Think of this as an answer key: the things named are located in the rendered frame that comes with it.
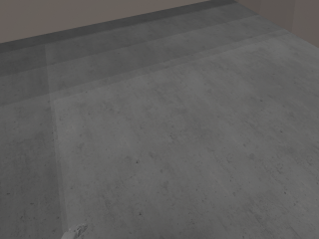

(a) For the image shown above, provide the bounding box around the robot left hand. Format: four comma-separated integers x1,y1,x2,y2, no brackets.
61,223,88,239

